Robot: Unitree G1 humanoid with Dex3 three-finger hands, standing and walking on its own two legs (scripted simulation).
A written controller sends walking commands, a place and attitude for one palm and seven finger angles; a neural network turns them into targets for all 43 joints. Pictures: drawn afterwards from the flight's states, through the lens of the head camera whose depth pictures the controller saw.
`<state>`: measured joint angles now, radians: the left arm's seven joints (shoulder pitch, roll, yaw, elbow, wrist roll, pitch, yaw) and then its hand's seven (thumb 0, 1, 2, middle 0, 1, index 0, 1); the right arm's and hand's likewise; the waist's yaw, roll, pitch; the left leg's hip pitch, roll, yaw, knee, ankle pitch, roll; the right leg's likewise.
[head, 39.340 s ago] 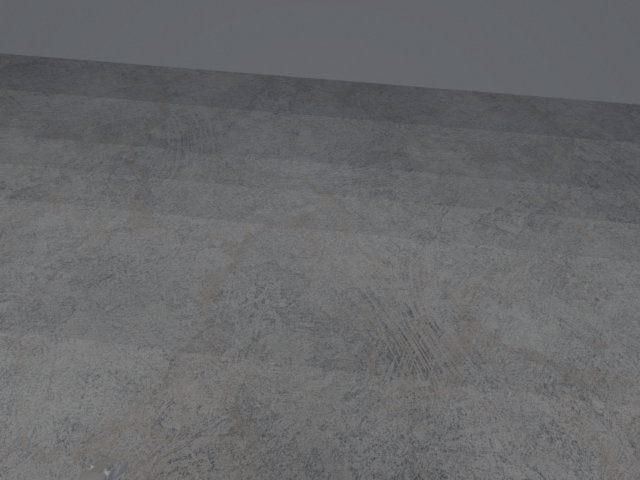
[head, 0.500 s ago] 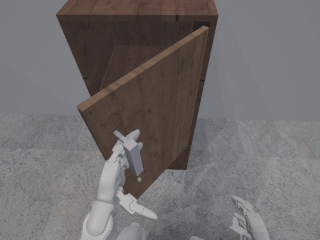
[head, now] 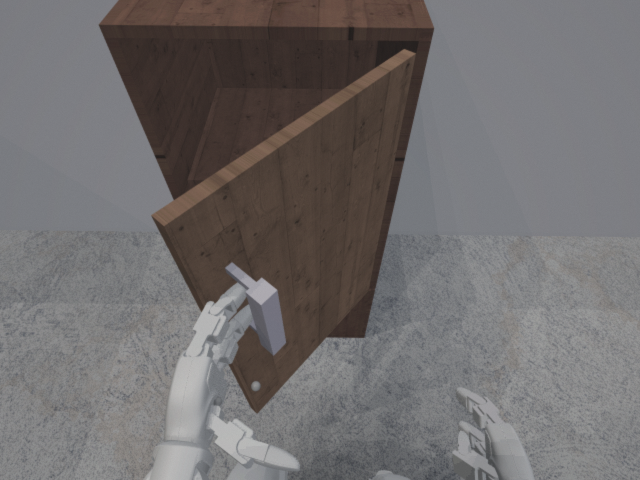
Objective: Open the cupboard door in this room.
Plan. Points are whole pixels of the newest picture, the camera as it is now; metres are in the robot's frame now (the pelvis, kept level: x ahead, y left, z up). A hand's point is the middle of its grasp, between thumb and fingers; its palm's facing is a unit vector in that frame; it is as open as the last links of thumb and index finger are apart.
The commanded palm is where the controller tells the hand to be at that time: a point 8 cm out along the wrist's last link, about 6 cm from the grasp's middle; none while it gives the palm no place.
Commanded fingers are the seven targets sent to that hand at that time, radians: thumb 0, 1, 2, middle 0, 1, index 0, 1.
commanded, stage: slide the hand sideways off the handle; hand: left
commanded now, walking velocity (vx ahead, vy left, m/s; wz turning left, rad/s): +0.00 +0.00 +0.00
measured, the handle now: (255, 309) +0.30 +0.09 +0.06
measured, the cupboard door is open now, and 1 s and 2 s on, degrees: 50 49 49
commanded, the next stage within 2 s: draw the hand back to the body in 0.50 s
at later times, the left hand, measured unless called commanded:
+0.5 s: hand (199, 434) +0.17 +0.13 +0.06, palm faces +0.05 -1.00 -0.02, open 16.2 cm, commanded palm +0.14 +0.18 +0.06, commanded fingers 0.00 -0.50 0.30 -0.15 -0.30 -0.15 -0.30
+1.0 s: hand (141, 422) +0.17 +0.17 +0.11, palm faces +0.02 -1.00 -0.05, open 16.3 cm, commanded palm +0.14 +0.23 +0.13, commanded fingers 0.00 -0.47 0.31 -0.15 -0.30 -0.15 -0.30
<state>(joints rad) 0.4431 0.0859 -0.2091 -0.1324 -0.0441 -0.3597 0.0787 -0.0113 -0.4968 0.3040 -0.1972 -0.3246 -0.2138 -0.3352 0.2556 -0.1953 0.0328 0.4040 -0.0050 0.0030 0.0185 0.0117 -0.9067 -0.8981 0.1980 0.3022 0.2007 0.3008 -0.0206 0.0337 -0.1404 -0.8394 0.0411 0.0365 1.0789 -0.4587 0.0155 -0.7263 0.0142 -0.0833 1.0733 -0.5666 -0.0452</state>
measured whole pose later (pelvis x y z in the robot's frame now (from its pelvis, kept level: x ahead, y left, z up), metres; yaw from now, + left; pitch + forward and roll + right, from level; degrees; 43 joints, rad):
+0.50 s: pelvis +0.00 -0.02 -0.01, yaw +1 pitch +14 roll -1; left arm 0.66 0.15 -0.02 -0.23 -0.19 -0.43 -0.12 -0.01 -0.50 0.30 -0.17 -0.31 -0.18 -0.32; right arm 0.24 -0.21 -0.01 0.41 0.02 -0.01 -0.03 0.01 -0.91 -0.90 0.20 0.30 0.20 0.30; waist 0.01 0.04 -0.16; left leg -0.90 0.05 0.00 1.14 -0.48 -0.01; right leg -0.77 0.02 -0.12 1.13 -0.60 -0.07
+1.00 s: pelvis +0.00 +0.00 +0.01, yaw +1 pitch +9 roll -2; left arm 0.65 0.23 0.07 -0.34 -0.26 -0.28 -0.17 -0.01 -0.50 0.30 -0.15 -0.30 -0.15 -0.30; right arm 0.28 -0.21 0.03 0.42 0.05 -0.05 -0.06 0.01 -0.91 -0.90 0.20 0.30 0.20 0.30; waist 0.01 0.06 -0.15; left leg -0.74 0.04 0.00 1.02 -0.44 0.01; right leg -0.60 0.02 -0.11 0.98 -0.53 -0.04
